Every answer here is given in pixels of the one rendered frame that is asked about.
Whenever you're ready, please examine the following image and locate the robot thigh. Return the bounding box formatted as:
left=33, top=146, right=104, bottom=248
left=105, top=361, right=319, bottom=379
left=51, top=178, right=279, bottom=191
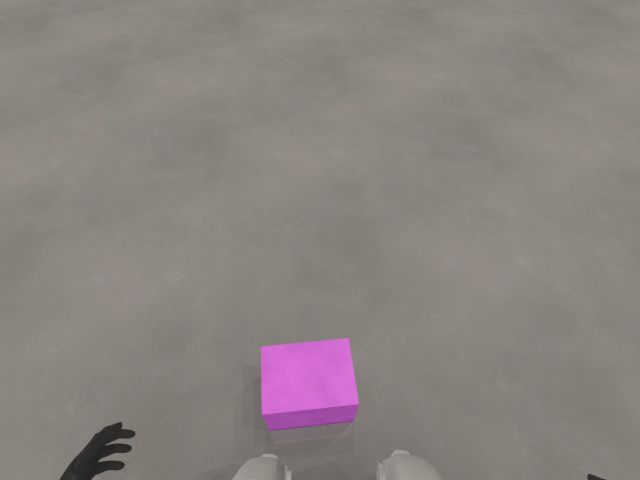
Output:
left=232, top=457, right=292, bottom=480
left=376, top=454, right=444, bottom=480

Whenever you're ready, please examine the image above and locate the left robot thigh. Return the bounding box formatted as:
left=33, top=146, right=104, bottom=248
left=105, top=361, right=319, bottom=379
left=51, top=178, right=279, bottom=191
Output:
left=232, top=457, right=292, bottom=480

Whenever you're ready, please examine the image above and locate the carton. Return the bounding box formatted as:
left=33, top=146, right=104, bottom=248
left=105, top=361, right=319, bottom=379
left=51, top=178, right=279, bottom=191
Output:
left=261, top=338, right=359, bottom=431

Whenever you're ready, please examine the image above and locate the right robot thigh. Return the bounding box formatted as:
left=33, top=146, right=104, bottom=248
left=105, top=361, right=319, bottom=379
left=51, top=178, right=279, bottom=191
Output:
left=376, top=454, right=444, bottom=480

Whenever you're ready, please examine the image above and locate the left robot hand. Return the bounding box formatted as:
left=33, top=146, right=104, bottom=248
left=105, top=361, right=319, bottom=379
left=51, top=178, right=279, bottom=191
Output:
left=60, top=422, right=135, bottom=480

